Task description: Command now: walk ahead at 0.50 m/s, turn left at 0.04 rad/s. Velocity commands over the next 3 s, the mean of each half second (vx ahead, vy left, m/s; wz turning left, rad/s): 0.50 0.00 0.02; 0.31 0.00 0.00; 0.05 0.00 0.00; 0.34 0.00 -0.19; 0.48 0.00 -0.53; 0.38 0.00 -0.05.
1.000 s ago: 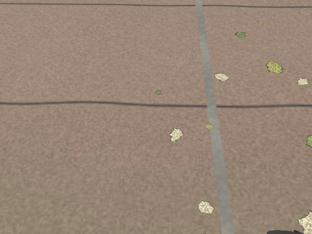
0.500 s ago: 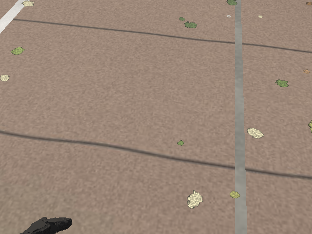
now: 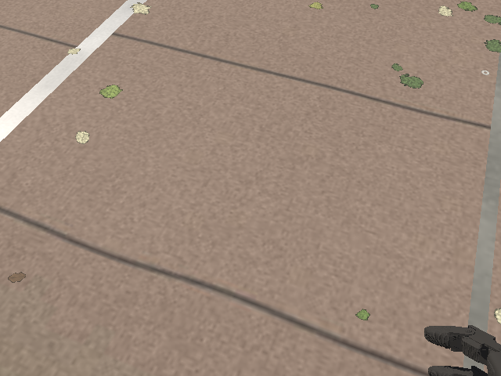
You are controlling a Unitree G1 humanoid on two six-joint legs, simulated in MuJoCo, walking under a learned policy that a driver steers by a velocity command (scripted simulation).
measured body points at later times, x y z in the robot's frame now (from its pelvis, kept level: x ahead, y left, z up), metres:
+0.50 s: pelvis +0.27 -0.01 +0.00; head +0.30 -0.01 +0.45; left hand +0.50 +0.21 -0.08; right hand +0.25 -0.30 -0.12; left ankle +0.12 +0.11 -0.73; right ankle +0.41 -0.13 -0.72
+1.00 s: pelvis +0.49 -0.02 +0.01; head +0.51 -0.01 +0.46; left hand +0.55 +0.26 -0.13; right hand +0.66 -0.27 -0.09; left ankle +0.59 +0.09 -0.73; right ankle +0.41 -0.13 -0.73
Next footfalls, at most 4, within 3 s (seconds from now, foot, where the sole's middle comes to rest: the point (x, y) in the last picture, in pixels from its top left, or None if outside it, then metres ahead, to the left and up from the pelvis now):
0.52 right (336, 371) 0.50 -0.14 -0.76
0.96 left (251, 314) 0.63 0.10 -0.76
2.20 right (351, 232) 0.93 -0.19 -0.76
2.72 left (336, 147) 1.30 -0.15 -0.76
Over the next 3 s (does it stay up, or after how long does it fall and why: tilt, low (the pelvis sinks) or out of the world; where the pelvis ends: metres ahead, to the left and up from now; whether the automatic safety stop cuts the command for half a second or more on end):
stays up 1.20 -0.19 0.02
